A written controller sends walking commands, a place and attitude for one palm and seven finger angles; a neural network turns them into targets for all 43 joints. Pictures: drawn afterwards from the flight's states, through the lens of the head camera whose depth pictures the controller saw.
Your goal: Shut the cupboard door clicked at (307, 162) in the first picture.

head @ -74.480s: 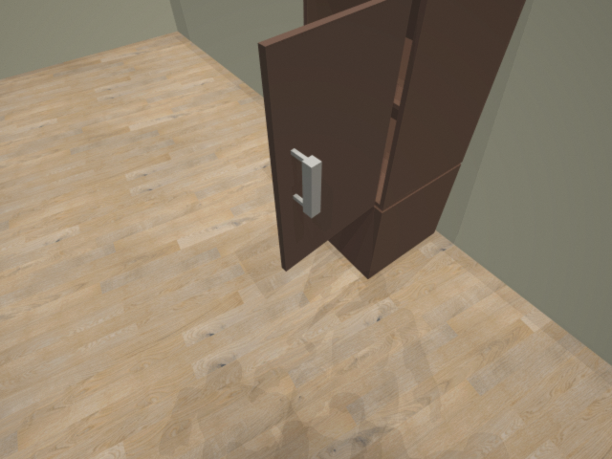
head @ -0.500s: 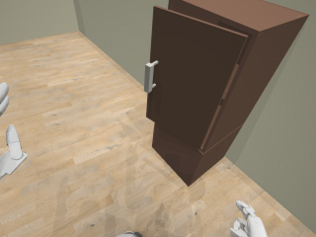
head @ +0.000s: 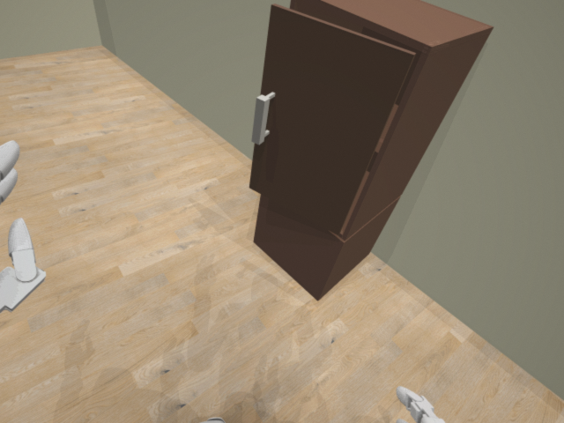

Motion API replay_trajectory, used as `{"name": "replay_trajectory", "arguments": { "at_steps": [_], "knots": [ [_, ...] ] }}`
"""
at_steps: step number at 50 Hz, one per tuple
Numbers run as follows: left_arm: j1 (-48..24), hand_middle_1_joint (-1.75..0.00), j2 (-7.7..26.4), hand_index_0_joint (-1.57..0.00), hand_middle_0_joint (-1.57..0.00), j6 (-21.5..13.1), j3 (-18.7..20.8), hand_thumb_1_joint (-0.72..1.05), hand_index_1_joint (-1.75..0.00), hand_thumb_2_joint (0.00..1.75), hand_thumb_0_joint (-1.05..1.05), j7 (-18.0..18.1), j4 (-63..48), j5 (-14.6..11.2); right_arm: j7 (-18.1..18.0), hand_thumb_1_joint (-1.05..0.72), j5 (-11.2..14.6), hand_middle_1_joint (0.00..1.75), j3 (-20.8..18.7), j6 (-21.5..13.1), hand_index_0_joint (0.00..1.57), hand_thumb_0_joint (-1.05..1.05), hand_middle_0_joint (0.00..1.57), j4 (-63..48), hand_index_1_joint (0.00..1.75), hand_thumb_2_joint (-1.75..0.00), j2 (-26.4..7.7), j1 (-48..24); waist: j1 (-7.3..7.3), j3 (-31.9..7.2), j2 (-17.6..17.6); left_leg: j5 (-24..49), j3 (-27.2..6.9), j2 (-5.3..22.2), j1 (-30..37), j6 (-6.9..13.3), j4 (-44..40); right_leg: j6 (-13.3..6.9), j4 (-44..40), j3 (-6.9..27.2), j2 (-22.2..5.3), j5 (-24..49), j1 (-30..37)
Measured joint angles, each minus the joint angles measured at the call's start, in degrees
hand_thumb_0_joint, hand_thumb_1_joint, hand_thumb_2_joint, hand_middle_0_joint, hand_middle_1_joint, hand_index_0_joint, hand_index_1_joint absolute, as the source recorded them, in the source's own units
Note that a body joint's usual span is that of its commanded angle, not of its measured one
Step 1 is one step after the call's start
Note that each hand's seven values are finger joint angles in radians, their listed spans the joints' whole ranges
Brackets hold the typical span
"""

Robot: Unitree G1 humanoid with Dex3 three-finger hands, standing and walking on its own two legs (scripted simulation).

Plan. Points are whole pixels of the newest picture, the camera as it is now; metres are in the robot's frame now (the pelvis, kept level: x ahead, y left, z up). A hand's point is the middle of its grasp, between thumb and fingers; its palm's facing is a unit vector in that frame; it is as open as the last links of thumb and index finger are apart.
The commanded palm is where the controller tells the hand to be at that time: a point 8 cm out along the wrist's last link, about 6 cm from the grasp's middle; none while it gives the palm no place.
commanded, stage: stop stepping back and stand still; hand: left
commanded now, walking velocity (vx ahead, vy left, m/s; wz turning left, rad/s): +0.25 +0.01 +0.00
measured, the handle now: (264, 117) +0.91 +0.06 -0.03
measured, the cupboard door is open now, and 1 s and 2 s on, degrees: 14 14 14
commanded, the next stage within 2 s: let the arm hang, fingers relaxed in 0.56 s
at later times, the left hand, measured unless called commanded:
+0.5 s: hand out of the picture +0.14 +0.30 +0.18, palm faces +0.38 -0.77 -0.51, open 7.4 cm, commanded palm +0.09 +0.34 +0.18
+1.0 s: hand out of the picture +0.03 +0.20 -0.17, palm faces +0.06 -0.99 -0.16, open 6.8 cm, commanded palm none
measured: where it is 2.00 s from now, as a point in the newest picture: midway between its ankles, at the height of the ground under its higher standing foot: outside the picture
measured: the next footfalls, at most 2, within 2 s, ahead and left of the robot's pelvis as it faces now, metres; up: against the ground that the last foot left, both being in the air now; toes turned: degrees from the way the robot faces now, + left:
right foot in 0.02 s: -0.03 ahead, -0.07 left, +0.00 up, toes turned -9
left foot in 0.18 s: +0.02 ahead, +0.16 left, +0.00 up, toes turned +2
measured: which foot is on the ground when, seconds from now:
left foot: up 0.00-0.16, down 0.18-1.00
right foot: up 0.00-0.00, down 0.02-0.18, up 0.20-0.46, down 0.48-1.00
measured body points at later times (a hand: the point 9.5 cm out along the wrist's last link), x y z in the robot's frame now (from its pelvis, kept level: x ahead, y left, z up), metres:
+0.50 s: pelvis -0.07 +0.05 -0.01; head -0.07 +0.07 +0.44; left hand +0.11 +0.34 +0.21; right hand +0.05 -0.17 -0.10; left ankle -0.02 +0.19 -0.73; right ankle -0.11 -0.03 -0.74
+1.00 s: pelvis -0.06 +0.03 -0.01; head -0.04 +0.03 +0.44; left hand +0.03 +0.25 -0.15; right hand +0.01 -0.21 -0.16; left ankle -0.02 +0.16 -0.74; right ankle -0.06 -0.07 -0.74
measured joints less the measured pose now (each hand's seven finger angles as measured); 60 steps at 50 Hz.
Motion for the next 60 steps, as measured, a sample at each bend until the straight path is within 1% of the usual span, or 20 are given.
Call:
{"name": "replay_trajectory", "arguments": {
  "at_steps": [1,2,4,9,13,16,19,22,24,26,29,33,35,39,41,43,46,48,51,60],
  "knots": [
    [3.1,-0.3,2.6,-0.21,-0.21,-0.9,2.3,0.89,-0.3,0.9,0.01,0.1,-3.6,-0.2,0.0,-0.89,0.4,0.3,0.4,-0.1,0.2,0.01,0.21,-1.1,0.3,-0.9,-0.1,0.0,2.0,-1.1,-4.0,-3.4,0.6,-2.4,-5.5,2.8,13.8,-2.9,-6.8,2.5,-3.4,1.7,1.1],
    [3.8,-0.3,3.1,-0.21,-0.21,-2.3,3.6,0.89,-0.3,0.9,0.01,-0.1,-5.5,-0.1,-0.4,-0.89,0.0,0.3,0.6,0.0,0.2,0.01,0.21,-0.6,0.3,-0.9,-1.3,-1.3,4.11,-0.8,-4.2,-4.2,-0.8,-1.8,-8.9,4.4,24.8,-3.0,-6.9,4.0,-4.4,6.4,-1.3],
    [0.9,-0.3,4.1,-0.21,-0.21,-5.9,3.8,0.88,-0.3,0.9,0.01,0.0,-3.3,0.6,-1.3,-0.89,-0.8,0.3,0.6,1.3,0.2,0.01,0.21,2.0,0.3,-0.9,-2.6,-3.4,4.41,0.7,-1.6,-4.2,-4.3,1.4,-7.4,5.9,30.4,0.7,-3.2,3.6,-3.8,8.4,-3.3],
    [-6.4,-0.3,0.1,-0.22,-0.22,-4.4,2.2,0.88,-0.3,0.9,0.0,2.5,7.4,1.0,-4.1,-0.9,0.0,0.3,0.5,2.2,0.2,0.01,0.2,3.0,0.3,-0.9,-5.1,-1.6,1.74,-1.7,1.9,-4.2,-5.4,5.6,8.6,8.5,6.1,4.2,-0.6,2.3,-6.2,7.3,-4.8],
    [-4.9,-0.3,-2.2,-0.21,-0.21,-2.9,3.0,0.89,-0.3,0.9,0.01,2.1,10.4,0.4,-5.0,-0.9,-0.5,0.3,0.6,1.6,0.2,0.01,0.2,3.0,0.3,-0.9,-3.4,-2.9,-0.03,0.9,1.1,1.6,-3.9,3.9,9.2,7.6,4.3,5.8,11.1,7.2,-5.0,3.6,-10.0],
    [-2.0,-0.3,-3.0,-0.21,-0.21,-2.9,1.7,0.89,-0.3,0.9,0.01,1.1,8.1,1.3,-3.8,-0.9,-0.9,0.3,1.4,1.0,0.2,0.01,0.2,2.5,0.3,-0.9,-1.6,-2.0,0.02,1.9,1.2,4.8,-3.7,4.6,10.9,7.7,-0.6,5.8,14.2,6.0,-4.1,7.0,-12.1],
    [1.0,-0.3,-3.2,-0.21,-0.21,-3.6,0.0,0.89,-0.3,0.9,0.01,0.8,4.9,2.0,-3.2,-0.9,-1.0,0.3,2.0,1.2,0.2,0.01,0.2,1.7,0.3,-0.9,-0.9,-0.9,0.73,1.9,2.7,7.0,-3.8,6.1,11.8,7.3,-4.5,5.6,7.6,3.1,-3.5,7.3,-9.6],
    [2.7,-0.3,-1.9,-0.21,-0.21,-3.5,0.1,0.89,-0.3,0.9,0.01,1.1,4.2,2.2,-3.4,-0.9,-0.8,0.3,2.2,2.0,0.2,0.01,0.21,1.0,0.3,-0.9,-0.8,-0.5,1.11,1.2,4.3,5.9,-3.9,7.0,10.9,6.9,-4.6,4.9,-3.0,0.7,-2.6,5.8,-3.6],
    [2.9,-0.3,-0.1,-0.21,-0.21,-3.1,1.4,0.89,-0.3,0.9,0.01,1.6,4.5,2.1,-3.7,-0.89,-0.7,0.3,2.2,2.3,0.2,0.01,0.21,0.1,0.3,-0.9,-1.0,-0.6,1.24,0.4,3.6,3.3,-3.2,6.1,8.2,7.0,-1.2,2.9,-9.7,1.8,-3.1,5.1,0.3],
    [1.1,-0.3,-0.4,-0.21,-0.21,-3.0,1.4,0.88,-0.3,0.9,0.01,2.0,6.0,2.0,-3.9,-0.89,-0.6,0.3,1.7,2.6,0.2,0.01,0.21,0.8,0.3,-0.9,-2.4,-2.2,1.71,1.1,5.3,-0.5,-4.1,6.1,5.2,7.4,5.8,1.8,-8.8,1.8,-2.9,11.5,-0.8],
    [-1.2,-0.3,-2.2,-0.22,-0.21,-3.1,0.3,0.88,-0.3,0.9,0.01,2.6,8.7,1.7,-4.1,-0.9,-0.1,0.3,0.7,3.0,0.2,0.01,0.21,3.5,0.3,-0.9,-4.1,-3.1,2.14,1.1,5.7,-3.5,-4.8,4.2,2.9,7.3,15.8,2.5,-6.4,2.0,-3.5,9.3,-0.2],
    [-1.8,-0.3,-4.7,-0.22,-0.21,-3.4,-0.6,0.88,-0.3,0.9,0.01,3.0,9.5,1.7,-4.8,-0.9,-0.1,0.3,0.4,2.8,0.2,0.01,0.2,3.7,0.3,-0.9,-5.6,-2.6,1.73,0.9,4.1,1.3,-2.3,3.3,6.4,7.8,8.0,3.4,-5.7,2.2,-4.8,7.3,1.5],
    [-5.6,-0.3,-6.0,-0.21,-0.21,-3.6,-4.2,0.89,-0.3,0.9,0.0,0.3,16.6,3.9,-2.6,-0.9,-0.6,0.3,-0.6,1.2,0.2,0.01,0.2,4.2,0.3,-0.9,-8.0,-2.5,1.92,0.0,5.6,7.9,-2.2,3.4,6.6,8.7,5.3,4.9,0.6,0.8,-5.6,6.1,-2.1],
    [-16.0,-0.29,-10.6,-0.2,-0.2,6.0,-14.1,0.9,-0.3,0.9,0.0,-4.5,44.6,5.0,-1.4,-0.9,-2.2,0.3,0.1,3.5,0.2,0.01,0.2,5.6,0.3,-0.9,-10.4,-5.4,0.49,0.7,6.6,1.7,-2.2,1.1,5.0,9.9,6.5,7.6,16.5,7.3,-6.3,-2.2,-11.5],
    [-19.0,-0.29,-13.0,-0.2,-0.19,9.3,-18.6,0.9,-0.3,0.9,0.0,-6.1,58.0,5.0,-1.3,-0.9,-2.6,0.3,0.9,4.1,0.2,0.01,0.2,5.9,0.3,-0.9,-9.8,-6.5,-0.72,2.4,6.0,3.2,-2.4,0.3,5.5,9.3,5.2,8.0,15.2,9.2,-6.5,-0.8,-12.4],
    [-19.4,-0.29,-15.1,-0.19,-0.19,10.5,-22.8,0.91,-0.3,0.9,0.0,-7.4,68.1,5.0,-1.2,-0.9,-2.4,0.3,1.6,4.8,0.2,0.0,0.2,6.6,0.3,-0.9,-8.6,-7.0,-1.16,3.8,4.5,3.7,-2.2,0.1,6.1,8.8,4.6,7.9,5.8,10.1,-6.9,5.4,-10.1],
    [-17.2,-0.29,-19.5,-0.2,-0.2,10.1,-27.0,0.91,-0.3,0.9,0.01,-8.5,80.1,5.4,-0.9,-0.9,-1.9,0.3,1.3,6.4,0.2,0.0,0.2,10.0,0.3,-0.9,-6.8,-6.5,-1.46,5.1,3.8,1.6,-3.9,0.3,7.0,8.0,4.6,5.3,2.6,8.9,-6.1,9.6,-8.2],
    [-16.4,-0.3,-21.1,-0.21,-0.21,7.5,-24.1,0.97,-0.3,0.9,-0.06,-7.1,82.5,3.6,-1.1,-0.9,-1.8,0.3,0.7,7.3,0.2,0.0,0.2,13.0,0.3,-0.9,-5.8,-4.8,-0.34,5.1,4.3,0.3,-6.3,0.5,7.1,8.0,3.9,4.3,-0.8,7.1,-5.1,10.2,-6.5],
    [-16.5,-0.3,-19.5,-0.21,-0.21,6.0,-23.6,1.0,-0.3,0.9,-0.09,-6.8,86.5,4.9,-1.3,-0.9,-1.9,0.3,0.2,7.5,0.2,0.0,0.2,17.8,0.3,-0.9,-4.5,-2.8,1.21,4.9,4.8,5.4,-7.2,1.1,10.0,7.9,-0.5,3.8,-5.5,6.0,-3.9,12.1,-4.3],
    [-14.9,-0.3,-16.9,-0.2,-0.2,6.5,-23.9,0.94,-0.3,0.9,-0.03,-6.3,99.1,4.9,-2.4,-0.91,-1.0,0.3,0.1,6.2,0.2,0.0,0.2,26.5,0.3,-0.9,-2.1,-0.8,1.4,4.2,4.9,7.8,-5.6,1.2,17.0,7.4,-9.6,4.3,-15.0,7.6,-3.6,16.3,2.3]
  ]
}}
